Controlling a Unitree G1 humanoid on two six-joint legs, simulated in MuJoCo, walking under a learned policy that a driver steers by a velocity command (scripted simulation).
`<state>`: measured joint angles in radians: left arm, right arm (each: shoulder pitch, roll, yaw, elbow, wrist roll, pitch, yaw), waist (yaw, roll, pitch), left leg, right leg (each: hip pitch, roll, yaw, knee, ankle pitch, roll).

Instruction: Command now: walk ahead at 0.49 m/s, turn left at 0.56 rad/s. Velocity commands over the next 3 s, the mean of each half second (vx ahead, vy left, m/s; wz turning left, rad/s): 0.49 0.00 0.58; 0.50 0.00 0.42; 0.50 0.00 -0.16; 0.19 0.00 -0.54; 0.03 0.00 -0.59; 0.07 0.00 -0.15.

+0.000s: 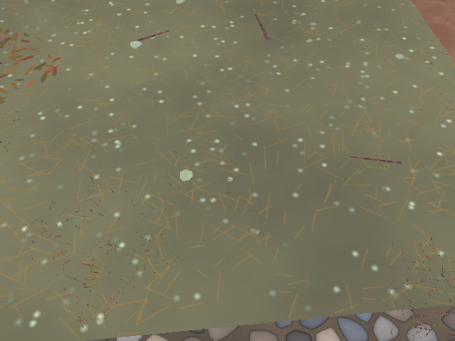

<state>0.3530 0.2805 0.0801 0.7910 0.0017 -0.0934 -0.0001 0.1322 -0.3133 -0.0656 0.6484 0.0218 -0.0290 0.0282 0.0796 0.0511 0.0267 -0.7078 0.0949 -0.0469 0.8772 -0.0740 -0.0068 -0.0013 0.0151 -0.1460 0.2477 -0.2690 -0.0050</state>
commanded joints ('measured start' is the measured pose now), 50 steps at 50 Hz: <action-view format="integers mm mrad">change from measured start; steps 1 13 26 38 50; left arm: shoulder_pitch -81 -146 -402 -94 -10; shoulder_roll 169 157 87 105 175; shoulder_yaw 37 -5 -28 3 9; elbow -65 -155 -205 -120 -7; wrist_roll -12 -20 -4 8 -23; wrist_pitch -14 -51 -20 -13 -3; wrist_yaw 7 3 -17 -20 -13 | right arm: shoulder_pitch -84 161 216 141 -105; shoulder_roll -11 -153 -156 -114 -3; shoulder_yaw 11 -46 -43 -19 26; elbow -88 -73 -1 -39 -94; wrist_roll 1 -3 4 -7 -6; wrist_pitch -15 -32 -24 -18 -44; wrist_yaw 23 7 -42 -46 0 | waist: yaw -20 -133 -157 -21 3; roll -98 -42 31 -114 -126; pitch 63 -145 -11 -38 16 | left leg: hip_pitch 40 792 460 -41 123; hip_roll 7 142 5 -61 -29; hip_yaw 29 -485 -267 -113 33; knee -137 -587 -608 361 -232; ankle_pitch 90 -161 -37 -286 68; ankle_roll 21 312 229 16 3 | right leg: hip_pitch -64 -773 -509 11 -91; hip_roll -269 -107 -28 -299 -218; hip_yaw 63 237 211 588 229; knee -105 1017 329 9 -92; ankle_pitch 317 -97 364 -42 319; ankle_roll -144 3 75 -184 -185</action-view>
